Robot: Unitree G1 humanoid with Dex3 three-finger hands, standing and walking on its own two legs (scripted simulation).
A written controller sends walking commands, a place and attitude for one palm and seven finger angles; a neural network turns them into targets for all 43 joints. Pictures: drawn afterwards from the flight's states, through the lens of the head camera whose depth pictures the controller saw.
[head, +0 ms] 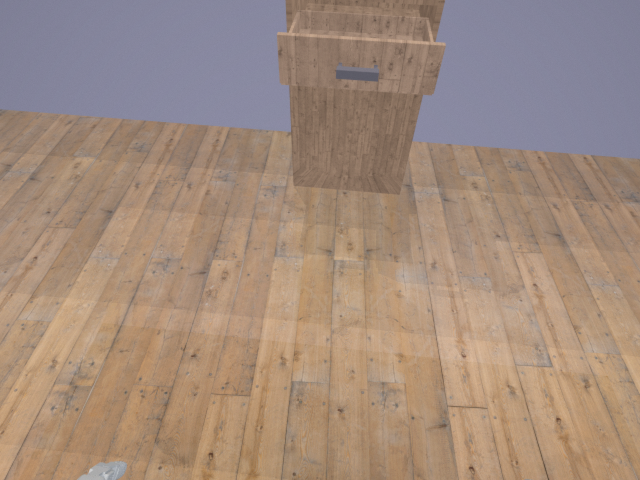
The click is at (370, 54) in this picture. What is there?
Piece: drawer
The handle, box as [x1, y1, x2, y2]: [336, 63, 378, 81]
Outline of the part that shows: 337,66 336,78 377,81 377,65 374,65 373,68 346,67 342,66 341,63 339,63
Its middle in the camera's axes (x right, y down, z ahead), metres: +0.10 -0.48 +1.09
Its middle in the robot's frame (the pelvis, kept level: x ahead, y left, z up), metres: +1.14 -0.04 -0.03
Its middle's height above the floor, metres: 0.74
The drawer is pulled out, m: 0.30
